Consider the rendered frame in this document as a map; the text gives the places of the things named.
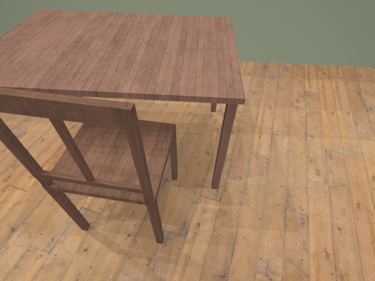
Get table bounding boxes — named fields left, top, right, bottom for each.
left=0, top=9, right=246, bottom=189

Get chair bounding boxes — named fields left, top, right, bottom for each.
left=0, top=88, right=178, bottom=244

